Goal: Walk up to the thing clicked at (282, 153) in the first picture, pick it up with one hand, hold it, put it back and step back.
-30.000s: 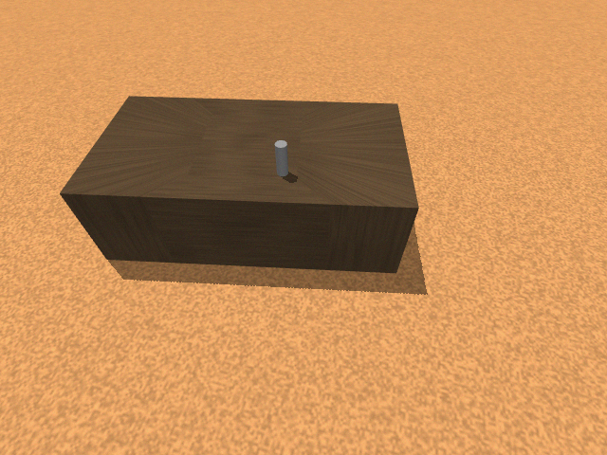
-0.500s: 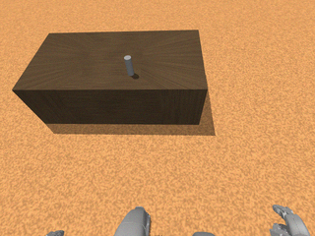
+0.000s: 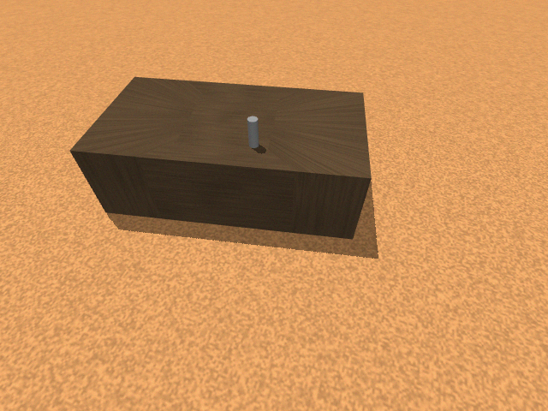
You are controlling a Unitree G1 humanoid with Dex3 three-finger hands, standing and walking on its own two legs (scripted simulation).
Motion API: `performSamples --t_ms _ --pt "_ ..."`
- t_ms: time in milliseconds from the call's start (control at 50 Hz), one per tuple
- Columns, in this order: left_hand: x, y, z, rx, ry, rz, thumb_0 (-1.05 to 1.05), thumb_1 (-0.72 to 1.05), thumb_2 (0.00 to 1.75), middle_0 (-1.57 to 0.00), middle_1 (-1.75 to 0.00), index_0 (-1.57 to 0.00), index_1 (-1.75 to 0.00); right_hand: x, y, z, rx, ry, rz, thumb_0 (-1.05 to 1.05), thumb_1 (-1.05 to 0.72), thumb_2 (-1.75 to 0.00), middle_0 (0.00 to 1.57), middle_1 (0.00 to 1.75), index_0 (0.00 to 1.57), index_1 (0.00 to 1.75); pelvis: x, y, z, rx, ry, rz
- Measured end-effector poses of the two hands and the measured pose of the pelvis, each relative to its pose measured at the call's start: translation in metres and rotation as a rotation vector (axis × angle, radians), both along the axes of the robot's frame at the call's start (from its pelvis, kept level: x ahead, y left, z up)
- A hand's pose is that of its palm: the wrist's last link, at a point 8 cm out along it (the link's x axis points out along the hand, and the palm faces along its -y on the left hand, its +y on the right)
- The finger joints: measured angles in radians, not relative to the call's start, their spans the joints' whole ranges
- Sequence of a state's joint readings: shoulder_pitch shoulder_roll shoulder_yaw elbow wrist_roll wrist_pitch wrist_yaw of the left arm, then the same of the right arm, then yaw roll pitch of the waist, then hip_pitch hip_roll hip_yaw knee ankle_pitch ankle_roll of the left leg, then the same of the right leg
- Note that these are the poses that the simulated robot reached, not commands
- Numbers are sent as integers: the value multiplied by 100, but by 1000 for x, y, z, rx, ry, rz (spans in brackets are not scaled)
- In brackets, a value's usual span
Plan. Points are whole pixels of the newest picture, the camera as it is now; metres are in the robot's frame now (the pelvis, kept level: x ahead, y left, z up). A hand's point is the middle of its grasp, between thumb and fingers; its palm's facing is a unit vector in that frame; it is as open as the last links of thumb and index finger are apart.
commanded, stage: step back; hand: left
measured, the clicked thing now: (253, 132) +1.14 +0.15 -0.31
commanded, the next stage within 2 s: stand in 0.70 s
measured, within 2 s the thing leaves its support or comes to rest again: neither
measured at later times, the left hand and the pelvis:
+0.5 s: hand out of the picture +0.09 +0.29 -0.15, palm faces +0.00 -0.93 -0.36, open 7.4 cm; pelvis +0.03 +0.02 +0.00, yaw -1 degrees
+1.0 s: hand (126, 400) +0.16 +0.27 -0.14, palm faces -0.05 -0.94 -0.34, open 7.4 cm; pelvis +0.04 +0.02 +0.02, yaw -1 degrees
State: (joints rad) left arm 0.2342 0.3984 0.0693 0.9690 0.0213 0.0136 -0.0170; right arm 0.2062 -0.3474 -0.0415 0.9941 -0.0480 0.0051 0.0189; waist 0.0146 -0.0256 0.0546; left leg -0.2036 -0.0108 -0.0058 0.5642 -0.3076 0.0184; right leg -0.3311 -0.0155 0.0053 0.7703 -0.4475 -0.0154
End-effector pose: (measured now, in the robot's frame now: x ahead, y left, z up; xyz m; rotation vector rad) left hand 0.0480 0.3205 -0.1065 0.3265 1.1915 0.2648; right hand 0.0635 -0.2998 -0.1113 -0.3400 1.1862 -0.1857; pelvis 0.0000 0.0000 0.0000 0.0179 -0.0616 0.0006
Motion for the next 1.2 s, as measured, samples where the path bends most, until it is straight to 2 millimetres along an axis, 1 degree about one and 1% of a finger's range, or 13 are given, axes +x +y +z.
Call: performSamples --t_ms 120,180,240,300,360,420,560,700,800,880,960,1060,1200 --pt "-18 -15 -4 -5 31 -3 0 90 90 -20 -30 -20 -30 11 -9 -2 7 -28 -14 1 -90 -90 21 30 21 30 -1 -7 -1 -35 -2 -15" --pt "-23 -18 -2 -12 30 10 0 90 90 -20 -30 -20 -30 18 -9 0 2 -20 3 1 -90 -90 21 30 21 30 0 -4 1 -27 5 -8" --pt "-24 -14 -1 -17 35 19 0 90 90 -21 -30 -20 -30 24 -8 2 -8 -9 20 1 -90 -90 21 30 21 30 4 2 3 -25 13 2" --pt "-19 -4 -4 -21 46 24 0 90 90 -21 -30 -20 -30 29 -2 2 -21 0 25 1 -90 -90 20 30 21 30 9 11 1 -22 18 14" --pt "-7 7 -11 -26 56 16 0 90 90 -21 -30 -20 -30 32 7 2 -33 0 11 1 -90 -90 20 30 21 30 15 20 -2 -5 15 3" --pt "11 13 -13 -27 56 1 0 90 90 -20 -30 -20 -30 36 17 2 -20 -7 -4 1 -90 -90 20 30 21 30 23 23 -1 -8 18 -12" --pt "58 13 -6 -22 3 -41 0 90 90 -20 -30 -20 -30 59 33 2 19 -29 -26 1 -90 -90 21 30 21 30 39 25 3 -26 18 -23" --pt "97 9 3 -15 -52 -77 0 90 90 -20 -30 -20 -30 81 36 4 31 -59 -38 1 -90 -90 21 30 21 30 46 26 7 -20 21 -32" --pt "111 2 8 -28 -60 -86 0 90 90 -20 -30 -20 -30 84 32 9 30 -61 -41 1 -90 -90 21 30 21 30 48 26 11 -14 19 -27" --pt "112 -4 9 -37 -54 -95 0 90 90 -20 -30 -20 -30 81 28 12 25 -53 -47 1 -90 -90 21 30 21 30 48 24 15 -14 15 -25" --pt "106 -9 9 -45 -40 -97 0 90 90 -20 -30 -20 -30 74 23 14 20 -40 -56 1 -90 -90 21 30 21 30 45 22 17 -15 10 -24" --pt "94 -12 7 -53 -16 -92 0 90 90 -20 -30 -20 -30 62 19 15 16 -21 -62 1 -90 -90 20 30 21 30 40 20 18 -16 7 -24" --pt "71 -11 6 -51 15 -73 0 90 90 -20 -30 -20 -30 45 17 13 19 1 -63 1 -90 -90 20 30 21 30 32 17 19 -17 0 -23"
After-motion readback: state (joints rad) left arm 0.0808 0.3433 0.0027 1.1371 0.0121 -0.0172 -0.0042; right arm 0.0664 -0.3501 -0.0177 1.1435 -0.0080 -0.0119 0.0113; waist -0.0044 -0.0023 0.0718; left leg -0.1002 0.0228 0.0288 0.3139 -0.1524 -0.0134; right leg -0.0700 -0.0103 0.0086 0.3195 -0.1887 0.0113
